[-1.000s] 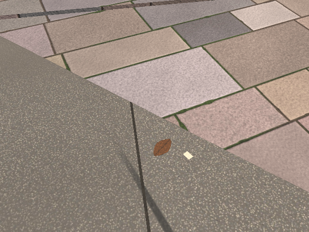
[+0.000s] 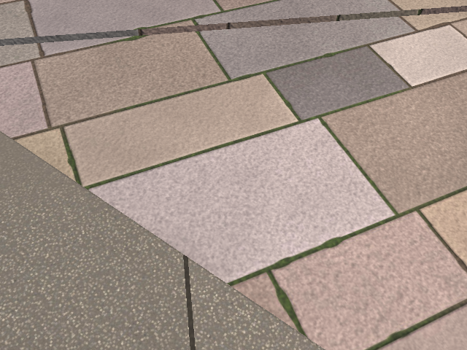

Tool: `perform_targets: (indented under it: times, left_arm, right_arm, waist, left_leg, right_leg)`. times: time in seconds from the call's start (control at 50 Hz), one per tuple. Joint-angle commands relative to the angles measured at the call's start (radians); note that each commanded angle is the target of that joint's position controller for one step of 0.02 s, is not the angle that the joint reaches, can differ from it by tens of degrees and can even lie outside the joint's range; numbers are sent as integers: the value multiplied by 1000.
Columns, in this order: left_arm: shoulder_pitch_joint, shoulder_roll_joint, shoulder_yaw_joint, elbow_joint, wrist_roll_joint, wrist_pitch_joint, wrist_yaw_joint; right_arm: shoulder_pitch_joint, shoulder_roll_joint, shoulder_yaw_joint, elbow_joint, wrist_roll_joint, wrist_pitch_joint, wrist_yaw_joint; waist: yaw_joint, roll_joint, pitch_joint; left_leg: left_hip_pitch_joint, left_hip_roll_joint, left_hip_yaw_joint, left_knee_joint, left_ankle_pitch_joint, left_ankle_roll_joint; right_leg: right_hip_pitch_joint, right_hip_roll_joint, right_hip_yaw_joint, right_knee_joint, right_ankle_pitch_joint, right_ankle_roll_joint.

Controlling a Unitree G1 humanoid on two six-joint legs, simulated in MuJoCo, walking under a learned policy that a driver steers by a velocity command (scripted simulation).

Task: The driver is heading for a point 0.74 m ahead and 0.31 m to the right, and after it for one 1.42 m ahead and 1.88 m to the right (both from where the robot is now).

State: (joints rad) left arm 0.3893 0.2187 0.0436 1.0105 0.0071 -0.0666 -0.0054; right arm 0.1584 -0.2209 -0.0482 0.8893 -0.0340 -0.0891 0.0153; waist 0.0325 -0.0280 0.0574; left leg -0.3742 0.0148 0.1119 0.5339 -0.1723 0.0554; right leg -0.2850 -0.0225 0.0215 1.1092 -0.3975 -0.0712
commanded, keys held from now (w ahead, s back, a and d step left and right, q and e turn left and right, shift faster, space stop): w+e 1.00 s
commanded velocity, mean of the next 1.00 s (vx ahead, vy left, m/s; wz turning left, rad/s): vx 0.50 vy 0.00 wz -0.54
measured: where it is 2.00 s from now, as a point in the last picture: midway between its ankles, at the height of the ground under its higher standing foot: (317, 265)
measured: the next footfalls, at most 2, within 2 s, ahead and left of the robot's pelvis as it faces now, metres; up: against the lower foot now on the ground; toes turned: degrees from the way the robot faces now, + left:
right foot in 0.48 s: +0.37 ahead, -0.19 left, +0.00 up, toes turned -16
left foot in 1.02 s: +0.77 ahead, -0.10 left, -0.15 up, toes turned -32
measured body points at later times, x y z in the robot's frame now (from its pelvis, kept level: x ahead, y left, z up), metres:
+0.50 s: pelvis +0.27 -0.06 -0.02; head +0.28 -0.06 +0.43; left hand +0.49 +0.12 -0.13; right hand +0.14 -0.25 -0.16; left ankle +0.08 +0.09 -0.72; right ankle +0.34 -0.18 -0.73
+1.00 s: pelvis +0.56 -0.13 -0.11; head +0.56 -0.13 +0.34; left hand +0.55 +0.11 -0.25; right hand +0.65 -0.40 -0.20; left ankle +0.75 -0.09 -0.83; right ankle +0.34 -0.18 -0.73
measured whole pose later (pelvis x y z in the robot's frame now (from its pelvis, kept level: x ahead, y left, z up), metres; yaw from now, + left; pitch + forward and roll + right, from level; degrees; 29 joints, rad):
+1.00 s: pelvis +0.56 -0.13 -0.11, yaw -34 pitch +1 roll -3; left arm 0.62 0.15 0.00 0.98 0.07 -0.11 -0.06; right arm 0.07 -0.19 0.04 0.75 -0.08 -0.07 0.05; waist 0.15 0.05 -0.02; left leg -0.51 0.10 0.00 0.53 0.31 -0.02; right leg -0.26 0.20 0.24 1.20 -0.92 -0.04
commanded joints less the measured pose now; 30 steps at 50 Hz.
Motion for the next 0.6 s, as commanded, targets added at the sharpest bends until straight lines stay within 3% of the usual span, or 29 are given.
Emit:
perform_targets:
  times: [0.02,0.04,0.06,0.08,0.1,0.12,0.16,0.18,0.2,0.24,0.26,0.28,0.34,0.4,0.42,0.46,0.48,0.5,0.52,0.54,0.56,0.58,0.6]
  left_arm:
    - [25,50,24,-57,17,18,-7]
    - [26,35,24,-61,20,32,-13]
    - [89,-65,-6,-32,78,-10,-43]
    - [53,-52,-3,-36,68,-30,-55]
    - [-65,69,36,-98,13,16,-36]
    - [-105,66,32,-117,16,35,-33]
    - [-164,21,16,-149,21,53,-36]
    - [-95,-70,-28,-111,72,24,-69]
    - [-107,-40,-20,-113,62,8,-79]
    - [-212,7,-15,-138,49,-5,-84]
    - [-254,23,-10,-149,49,-6,-87]
    - [-283,24,-11,-156,51,2,-86]
    - [-341,24,-7,-189,49,21,-84]
    - [-378,39,5,-203,51,17,-73]
    - [-351,41,11,-201,55,9,-72]
    - [-232,87,32,-175,34,-16,-60]
    - [-156,126,49,-157,21,-33,-48]
    - [11,181,75,-116,31,-50,-16]
    - [255,231,78,-48,38,-48,5]
    - [418,203,77,23,61,-50,-7]
    - [344,222,98,29,50,-76,-5]
    - [208,157,80,12,23,-82,-6]
    - [120,75,45,4,20,-83,-18]
  right_arm:
    - [126,-59,-16,3,9,-5,-15]
    - [134,-57,-16,5,10,-11,-17]
    - [201,29,5,20,-56,-36,-19]
    - [218,46,10,43,-73,-41,-17]
    - [167,-105,-27,25,23,-33,-19]
    - [152,-114,-28,16,33,-34,-17]
    - [202,-73,-19,32,28,-35,-20]
    - [285,42,20,61,-119,-62,-8]
    - [333,23,16,89,-123,-68,-4]
    - [328,-37,10,102,-95,-73,11]
    - [325,-45,12,102,-87,-69,17]
    - [344,-43,15,109,-81,-64,19]
    - [366,-49,21,125,-83,-51,22]
    - [380,-83,6,140,-67,-39,9]
    - [377,-99,1,120,-79,-38,1]
    - [297,-146,-17,91,-73,-37,-15]
    - [289,-148,-16,107,-58,-30,-12]
    - [380,-95,3,123,-93,-31,0]
    - [471,49,56,85,-125,-42,37]
    - [216,-46,30,21,-44,-44,67]
    - [63,-34,31,-38,-14,-52,63]
    - [4,-78,20,-55,-27,-55,37]
    - [40,-55,27,-67,-58,-51,9]
  waist:
    - [-29,143,-71]
    - [-19,132,-64]
    - [-35,170,-62]
    - [-39,114,-2]
    - [6,66,-1]
    - [3,73,17]
    - [-13,98,24]
    - [-47,107,4]
    - [-50,72,35]
    - [-57,41,33]
    - [-59,36,21]
    - [-63,72,28]
    - [-53,85,50]
    - [-47,96,68]
    - [-31,108,40]
    - [49,122,6]
    - [90,119,-25]
    - [91,45,-174]
    - [95,-178,-429]
    - [225,-41,-344]
    - [229,-11,-142]
    - [178,-11,-78]
    - [96,-5,-84]
  left_leg:
    - [215,271,-265,-336,48,84]
    - [189,271,-231,-351,70,92]
    - [253,313,-255,-391,43,179]
    - [276,326,-248,-413,49,191]
    - [216,279,-137,-408,113,102]
    - [199,255,-75,-411,168,87]
    - [195,222,-1,-406,202,74]
    - [319,293,-28,-429,234,171]
    - [399,323,-44,-430,290,205]
    - [442,295,24,-426,372,209]
    - [433,273,65,-426,416,193]
    - [437,267,85,-427,458,182]
    - [420,270,133,-413,519,150]
    - [535,294,155,-369,567,135]
    - [499,280,186,-317,667,129]
    - [419,270,236,-146,893,95]
    - [394,262,231,5,911,74]
    - [154,226,213,293,712,7]
    - [-228,68,143,606,-248,-109]
    - [-446,-48,-52,856,-436,-86]
    - [-606,6,-180,897,-388,-49]
    - [-554,64,-219,897,-326,-44]
    - [-433,87,-241,836,-264,-27]
  right_leg:
    - [-208,-78,33,64,87,-20]
    - [-198,-75,24,66,96,-18]
    - [-251,-96,146,132,151,-56]
    - [-347,-87,182,102,200,-73]
    - [-328,-90,35,32,216,-26]
    - [-337,-82,13,-14,265,-12]
    - [-337,-79,-29,-132,359,0]
    - [-409,-124,104,-149,438,-14]
    - [-495,-114,132,-198,455,-18]
    - [-512,-93,85,-309,486,-18]
    - [-479,-81,64,-368,509,-14]
    - [-462,-70,31,-385,512,-7]
    - [-394,-56,-4,-390,443,-11]
    - [-402,-27,-19,-458,304,-27]
    - [-300,12,-67,-388,278,-28]
    - [-108,80,-107,-415,225,-35]
    - [-5,106,-108,-538,293,-76]
    - [360,88,-19,-388,567,-173]
    - [842,-144,450,-508,594,-406]
    - [862,-213,676,-704,491,-377]
    - [732,-222,599,-735,401,-310]
    - [518,-200,535,-737,333,-289]
    - [327,-183,484,-746,315,-291]
Velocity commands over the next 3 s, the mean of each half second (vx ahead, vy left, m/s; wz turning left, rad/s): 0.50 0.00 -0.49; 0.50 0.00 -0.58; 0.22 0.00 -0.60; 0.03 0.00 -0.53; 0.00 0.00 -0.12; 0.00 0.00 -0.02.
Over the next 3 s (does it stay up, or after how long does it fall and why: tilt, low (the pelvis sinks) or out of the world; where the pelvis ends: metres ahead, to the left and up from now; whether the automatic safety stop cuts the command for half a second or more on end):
stays up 0.78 -0.28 -0.15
